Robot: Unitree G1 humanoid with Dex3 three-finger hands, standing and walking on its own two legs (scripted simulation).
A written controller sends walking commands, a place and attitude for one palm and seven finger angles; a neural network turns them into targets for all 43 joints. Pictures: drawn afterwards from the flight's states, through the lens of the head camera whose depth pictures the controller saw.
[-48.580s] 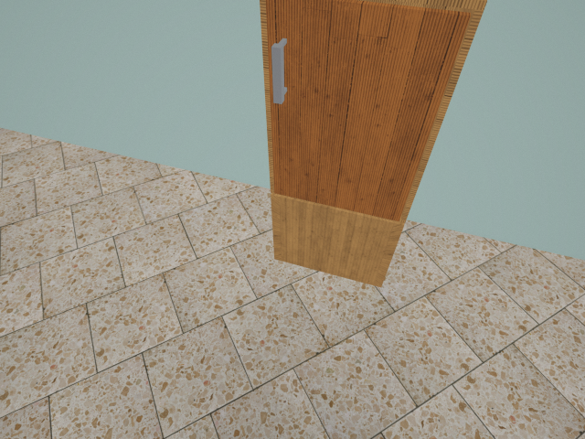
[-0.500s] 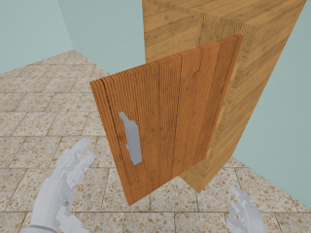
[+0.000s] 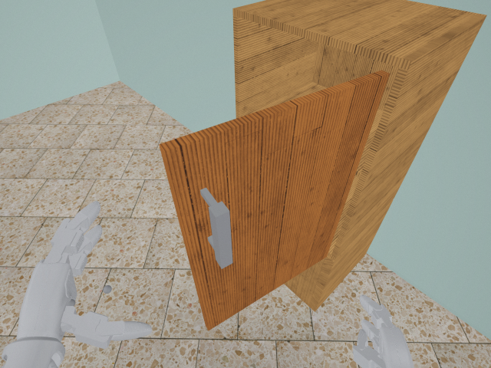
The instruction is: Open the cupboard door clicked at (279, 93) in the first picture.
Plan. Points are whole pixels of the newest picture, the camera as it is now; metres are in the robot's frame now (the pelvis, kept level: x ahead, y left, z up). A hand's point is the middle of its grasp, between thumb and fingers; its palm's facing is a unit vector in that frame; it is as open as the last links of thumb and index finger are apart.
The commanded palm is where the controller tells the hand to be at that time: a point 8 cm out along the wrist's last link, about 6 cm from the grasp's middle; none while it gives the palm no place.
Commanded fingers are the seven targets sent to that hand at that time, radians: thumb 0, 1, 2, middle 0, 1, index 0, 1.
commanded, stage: draw the hand back to the body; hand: left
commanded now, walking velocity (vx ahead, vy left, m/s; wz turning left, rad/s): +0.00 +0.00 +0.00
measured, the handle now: (215, 228) +0.30 +0.09 +0.10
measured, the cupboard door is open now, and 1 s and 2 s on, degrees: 79 79 79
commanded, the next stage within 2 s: step back with the hand held close in 0.92 s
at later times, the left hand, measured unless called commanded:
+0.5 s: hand (82, 243) +0.22 +0.24 +0.16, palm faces +0.41 -0.82 -0.40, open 9.6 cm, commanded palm +0.17 +0.29 +0.18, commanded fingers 0.00 0.87 0.88 -0.20 -0.30 -0.20 -0.30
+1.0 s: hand (81, 245) +0.21 +0.24 +0.17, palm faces +0.43 -0.81 -0.40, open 7.4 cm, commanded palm +0.16 +0.28 +0.18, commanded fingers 0.00 0.90 0.90 -0.20 -0.30 -0.20 -0.30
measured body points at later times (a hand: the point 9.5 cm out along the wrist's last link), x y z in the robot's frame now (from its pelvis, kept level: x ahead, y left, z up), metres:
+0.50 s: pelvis +0.03 -0.01 +0.01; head +0.01 -0.03 +0.46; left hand +0.19 +0.28 +0.18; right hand +0.22 -0.22 -0.07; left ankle +0.00 +0.11 -0.73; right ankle +0.01 -0.11 -0.73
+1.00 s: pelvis +0.02 -0.02 +0.01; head +0.00 -0.04 +0.46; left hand +0.18 +0.28 +0.19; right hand +0.21 -0.24 -0.08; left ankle +0.00 +0.11 -0.73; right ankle +0.01 -0.11 -0.73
